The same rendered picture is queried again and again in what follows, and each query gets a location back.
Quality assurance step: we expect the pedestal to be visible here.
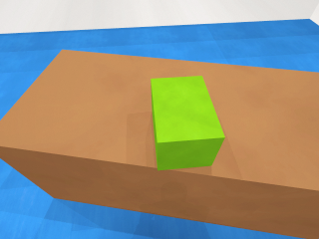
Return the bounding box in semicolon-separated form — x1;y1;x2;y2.
0;49;319;239

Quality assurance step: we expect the carton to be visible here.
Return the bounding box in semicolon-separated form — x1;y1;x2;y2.
151;76;225;171

